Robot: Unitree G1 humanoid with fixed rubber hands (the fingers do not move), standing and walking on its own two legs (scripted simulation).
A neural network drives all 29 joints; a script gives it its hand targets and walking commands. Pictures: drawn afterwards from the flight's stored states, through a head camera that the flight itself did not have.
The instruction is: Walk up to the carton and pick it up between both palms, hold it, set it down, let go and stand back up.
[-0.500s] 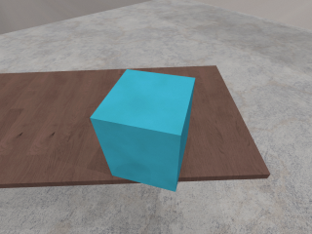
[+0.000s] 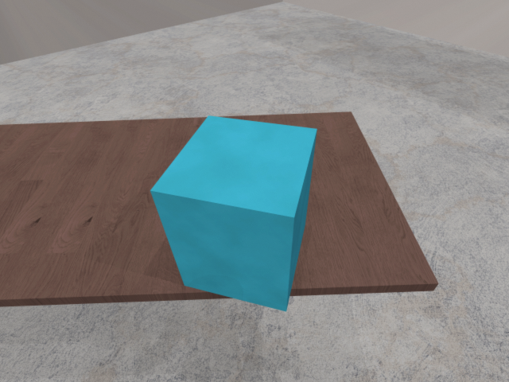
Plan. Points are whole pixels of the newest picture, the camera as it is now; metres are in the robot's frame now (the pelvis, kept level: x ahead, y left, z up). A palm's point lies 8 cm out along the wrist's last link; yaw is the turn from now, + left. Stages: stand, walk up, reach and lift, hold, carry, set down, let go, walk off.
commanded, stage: stand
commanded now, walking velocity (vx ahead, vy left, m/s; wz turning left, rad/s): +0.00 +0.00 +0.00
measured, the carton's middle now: (246, 212) +0.40 +0.00 +0.07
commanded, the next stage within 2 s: none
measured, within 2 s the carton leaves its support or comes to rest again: neither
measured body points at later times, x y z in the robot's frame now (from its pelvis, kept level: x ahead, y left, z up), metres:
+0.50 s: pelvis -0.02 +0.00 +0.00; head -0.06 -0.02 +0.45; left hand +0.05 +0.32 -0.11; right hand +0.03 -0.26 -0.15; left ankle +0.00 +0.12 -0.74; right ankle -0.02 -0.10 -0.74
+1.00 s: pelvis -0.03 +0.00 +0.00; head -0.07 -0.02 +0.45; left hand +0.03 +0.32 -0.11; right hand +0.02 -0.26 -0.15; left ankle +0.00 +0.12 -0.74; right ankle -0.02 -0.10 -0.74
